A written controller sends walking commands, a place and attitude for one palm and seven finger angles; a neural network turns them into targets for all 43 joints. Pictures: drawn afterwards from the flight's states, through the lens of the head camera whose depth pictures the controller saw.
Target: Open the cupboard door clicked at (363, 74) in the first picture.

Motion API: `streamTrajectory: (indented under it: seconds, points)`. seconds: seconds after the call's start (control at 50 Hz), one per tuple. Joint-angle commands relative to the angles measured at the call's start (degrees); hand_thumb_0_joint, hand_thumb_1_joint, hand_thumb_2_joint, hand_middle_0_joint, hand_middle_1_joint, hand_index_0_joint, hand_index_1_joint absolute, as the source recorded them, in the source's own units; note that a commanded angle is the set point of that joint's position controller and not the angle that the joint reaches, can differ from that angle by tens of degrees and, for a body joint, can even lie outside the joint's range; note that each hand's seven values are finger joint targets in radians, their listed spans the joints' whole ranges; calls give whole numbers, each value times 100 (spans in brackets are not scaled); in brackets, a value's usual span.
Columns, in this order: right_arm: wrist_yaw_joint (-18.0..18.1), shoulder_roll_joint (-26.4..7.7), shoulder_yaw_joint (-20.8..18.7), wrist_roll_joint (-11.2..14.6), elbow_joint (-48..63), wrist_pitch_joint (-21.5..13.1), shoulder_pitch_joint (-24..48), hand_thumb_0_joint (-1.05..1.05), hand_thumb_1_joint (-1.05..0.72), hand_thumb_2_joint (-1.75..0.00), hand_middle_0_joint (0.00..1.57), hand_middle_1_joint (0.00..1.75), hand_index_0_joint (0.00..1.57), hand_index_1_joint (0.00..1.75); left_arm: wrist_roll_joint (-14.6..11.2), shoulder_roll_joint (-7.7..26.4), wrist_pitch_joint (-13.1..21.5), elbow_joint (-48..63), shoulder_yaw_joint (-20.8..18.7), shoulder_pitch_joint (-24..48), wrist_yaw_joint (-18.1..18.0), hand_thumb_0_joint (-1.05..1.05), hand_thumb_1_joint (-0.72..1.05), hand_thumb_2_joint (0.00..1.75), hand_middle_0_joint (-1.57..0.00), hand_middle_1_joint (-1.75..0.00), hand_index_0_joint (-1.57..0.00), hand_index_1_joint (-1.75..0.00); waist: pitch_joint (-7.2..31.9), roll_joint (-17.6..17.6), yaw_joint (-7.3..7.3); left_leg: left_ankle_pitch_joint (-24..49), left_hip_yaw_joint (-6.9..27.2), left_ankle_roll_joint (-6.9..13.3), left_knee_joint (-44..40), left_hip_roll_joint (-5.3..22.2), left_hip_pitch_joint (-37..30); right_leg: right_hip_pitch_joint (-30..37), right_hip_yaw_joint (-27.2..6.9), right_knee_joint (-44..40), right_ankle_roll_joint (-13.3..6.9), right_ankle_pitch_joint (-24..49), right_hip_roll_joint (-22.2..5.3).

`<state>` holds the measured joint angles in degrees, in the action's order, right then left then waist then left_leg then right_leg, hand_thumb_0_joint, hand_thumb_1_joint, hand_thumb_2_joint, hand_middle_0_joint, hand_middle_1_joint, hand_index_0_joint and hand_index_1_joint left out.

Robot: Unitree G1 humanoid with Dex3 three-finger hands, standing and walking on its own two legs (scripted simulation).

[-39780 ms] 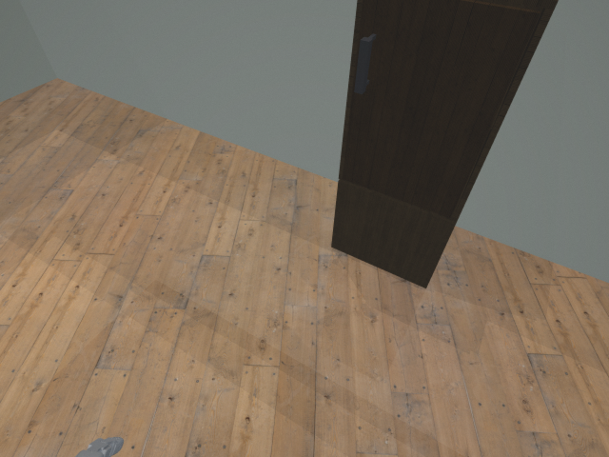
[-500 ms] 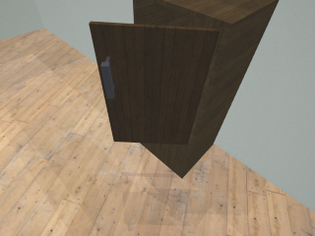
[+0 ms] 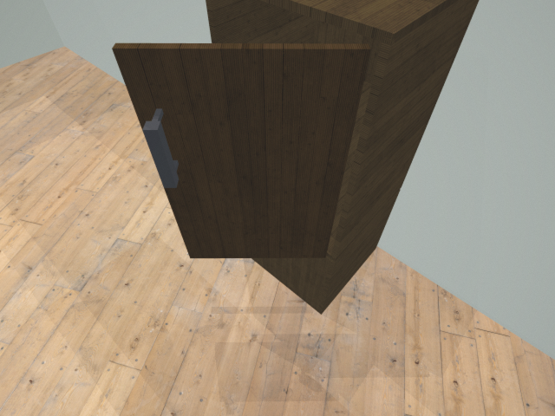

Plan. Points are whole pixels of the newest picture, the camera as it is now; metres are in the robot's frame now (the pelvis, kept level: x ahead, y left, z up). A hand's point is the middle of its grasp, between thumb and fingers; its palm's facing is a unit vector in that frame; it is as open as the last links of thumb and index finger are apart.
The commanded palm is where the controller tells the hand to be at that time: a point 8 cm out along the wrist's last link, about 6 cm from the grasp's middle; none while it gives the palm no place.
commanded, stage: come to a stop and stand still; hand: left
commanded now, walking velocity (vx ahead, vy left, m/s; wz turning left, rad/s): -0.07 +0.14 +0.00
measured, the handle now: (164, 149) +0.53 +0.23 +0.08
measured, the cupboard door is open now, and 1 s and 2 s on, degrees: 42 42 42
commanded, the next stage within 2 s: look again from close up in 0.62 s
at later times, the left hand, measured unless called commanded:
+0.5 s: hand out of the picture -0.02 +0.23 -0.16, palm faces +0.02 -0.96 -0.27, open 7.3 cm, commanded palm none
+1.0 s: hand out of the picture -0.04 +0.17 -0.16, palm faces +0.01 -0.98 -0.19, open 7.3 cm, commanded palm none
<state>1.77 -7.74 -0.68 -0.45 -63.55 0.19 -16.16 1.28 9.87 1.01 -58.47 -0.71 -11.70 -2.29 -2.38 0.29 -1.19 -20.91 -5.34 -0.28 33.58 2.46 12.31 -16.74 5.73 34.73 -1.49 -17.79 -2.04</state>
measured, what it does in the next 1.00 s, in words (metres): stands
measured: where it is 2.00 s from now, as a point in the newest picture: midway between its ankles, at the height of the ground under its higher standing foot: outside the picture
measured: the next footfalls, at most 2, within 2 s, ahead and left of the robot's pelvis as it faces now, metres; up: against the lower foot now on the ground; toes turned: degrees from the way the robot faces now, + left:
none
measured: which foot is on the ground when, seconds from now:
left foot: down 0.00-1.00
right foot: down 0.00-1.00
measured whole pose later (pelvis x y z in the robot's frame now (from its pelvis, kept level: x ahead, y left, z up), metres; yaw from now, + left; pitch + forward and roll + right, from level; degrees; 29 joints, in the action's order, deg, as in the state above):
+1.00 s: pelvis -0.03 +0.01 +0.01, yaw +0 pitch -2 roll +1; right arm 1.1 -7.7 0.9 -0.7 -63.5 -1.0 -18.9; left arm 1.0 7.7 0.7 -63.8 1.0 -17.2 -1.9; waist -1.5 0.0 -0.2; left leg -13.5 -5.9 0.7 24.6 0.6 9.5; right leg -14.2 4.7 26.4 -0.5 -10.6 -2.7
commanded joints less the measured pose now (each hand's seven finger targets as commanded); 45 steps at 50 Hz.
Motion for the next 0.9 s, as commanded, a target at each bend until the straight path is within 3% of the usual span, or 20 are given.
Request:
streamTrajectory:
  seconds: [0.0, 0.02, 0.06, 0.1, 0.12, 0.16, 0.18, 0.2, 0.22, 0.26, 0.3, 0.36, 0.42, 0.52, 0.62, 0.72, 0.8, 0.88]
  points:
    - [7, -250, -116, -11, 210, 5, -377, 0, -90, -90, 20, 30, 20, 30, -10, 811, -23, 198, -220, -461, -66, 0, 90, 90, -20, -30, -20, -30, 262, -992, 159, -92, 91, -53, 5, 51, 431, 757, -1308, -921, -708, 3924, -1412]
    - [5, -297, -116, -13, 227, 6, -405, 0, -90, -90, 20, 30, 20, 30, -15, 856, -44, 251, -252, -395, -72, 0, 90, 90, -20, -30, -20, -30, 282, -847, 134, 177, 101, -54, -211, 84, 352, 698, -1319, -838, -684, 3773, -1405]
    - [-3, -387, -150, -20, 245, 5, -455, 0, -90, -90, 20, 30, 20, 30, -29, 878, -96, 346, -283, -211, -51, 0, 90, 90, -20, -30, -20, -30, 286, -415, 94, 1358, 181, -19, -580, 199, -102, 324, -1061, -698, -447, 2925, -1103]
    - [-4, -559, -176, -64, 324, -28, -285, 0, -90, -90, 20, 30, 20, 30, -36, 666, -149, 455, -257, -109, -28, 0, 90, 90, -20, -30, -20, -30, 170, 551, 152, 2375, 546, 184, -930, 615, -173, 82, -603, -406, -98, 1776, -533]
    - [-3, -624, -167, -74, 388, -46, -164, 0, -90, -90, 20, 30, 20, 30, -29, 559, -163, 475, -233, -68, -24, 0, 90, 90, -20, -30, -20, -30, 101, 836, 199, 2523, 719, 330, -1159, 764, 142, 269, -405, -295, 30, 1237, -341]
    - [-2, -691, -167, -66, 519, -66, 113, 0, -90, -90, 20, 30, 20, 30, -12, 504, -182, 392, -191, -221, -5, 0, 90, 90, -20, -30, -20, -30, 75, 745, 306, 2166, 716, 412, -1259, 781, 344, 447, -377, -384, 86, 770, -258]
    - [-21, -954, -205, 54, 996, -127, 722, 0, -90, -90, 20, 30, 20, 30, -95, 677, -105, -22, -122, -971, -222, 0, 90, 90, -20, -30, -20, -30, 96, 980, 467, 2572, 329, 131, 69, 768, 242, 329, -912, -684, -91, 2292, -808]
    - [-58, -732, -138, 26, 1159, -117, 475, 0, -90, -90, 20, 30, 20, 30, -11, 994, 28, 109, -159, -864, -172, 0, 90, 90, -20, -30, -20, -30, 435, 375, 248, 1934, 191, -36, 348, 246, 388, 792, -1235, -678, -280, 3957, -1112]
    - [-63, -487, -171, 21, 1025, -93, -181, 0, -90, -90, 20, 30, 20, 30, -19, 1065, 57, 278, -196, -476, -107, 0, 90, 90, -20, -30, -20, -30, 948, 91, -77, 875, 249, -41, -230, 95, 141, 904, -1291, -460, -464, 3845, -1370]
    - [-63, -683, -186, -19, 985, -63, -283, 0, -90, -90, 20, 30, 20, 30, -29, 821, -3, 398, -112, -140, -80, 0, 90, 90, -20, -30, -20, -30, 924, -145, -77, 1123, 499, 77, -639, 327, -207, 531, -794, -539, -235, 1662, -818]
    - [-76, -783, -186, -69, 1083, -84, -43, 0, -90, -90, 20, 30, 20, 30, -3, 685, -110, 432, -90, -54, -32, 0, 90, 90, -20, -30, -20, -30, 192, 400, 47, 966, 848, 253, -1170, 568, 280, 163, -504, -596, -25, 268, -378]
    - [-94, -952, -184, -81, 1230, -53, 194, 0, -90, -90, 20, 30, 20, 30, 13, 563, -162, 349, -36, -313, 27, 0, 90, 90, -20, -30, -20, -30, -571, 129, 150, -672, 1045, 311, -1803, 557, 1118, 178, -417, -664, 35, -24, -239]
    - [-111, -970, -182, -92, 1216, -52, 145, 0, -90, -90, 20, 30, 20, 30, 28, 548, -150, 286, -26, -545, 52, 0, 90, 90, -20, -30, -20, -30, -650, 88, 177, -1030, 1029, 322, -1972, 477, 1187, 191, -438, -755, 37, -20, -231]
    - [-117, -974, -154, -87, 1101, -59, -55, 0, -90, -90, 20, 30, 20, 30, 18, 565, -94, 246, -24, -683, 66, 0, 90, 90, -20, -30, -20, -30, -367, -88, 113, -961, 975, 334, -1895, 396, 850, 109, -580, -1016, 38, -244, -297]
    - [-106, -846, -86, -60, 880, -117, -252, 0, -90, -90, 20, 30, 20, 30, -12, 571, -2, 142, -9, -754, 72, 0, 90, 90, -20, -30, -20, -30, -66, -221, 62, -327, 822, 306, -1680, 306, 459, 134, -789, -1270, 1, -163, -441]
    - [-90, -710, -23, -38, 614, -156, -377, 0, -90, -90, 20, 30, 20, 30, -33, 501, 39, -42, 25, -794, 62, 0, 90, 90, -20, -30, -20, -30, -257, -136, 58, 107, 716, 252, -1629, 283, 391, 94, -810, -1384, -12, 31, -501]
    - [-74, -603, 20, -25, 422, -183, -492, 0, -90, -90, 20, 30, 20, 30, -53, 479, 72, -173, 38, -844, 52, 0, 90, 90, -20, -30, -20, -30, -177, -193, 68, 472, 622, 216, -1549, 280, 264, 251, -788, -1417, -24, 262, -532]
    - [-55, -532, 34, -29, 267, -196, -512, 0, -90, -90, 20, 30, 20, 30, -64, 398, 75, -267, 39, -861, 41, 0, 90, 90, -20, -30, -20, -30, -215, -28, 94, 549, 586, 182, -1558, 276, 294, 330, -794, -1411, -36, 408, -528]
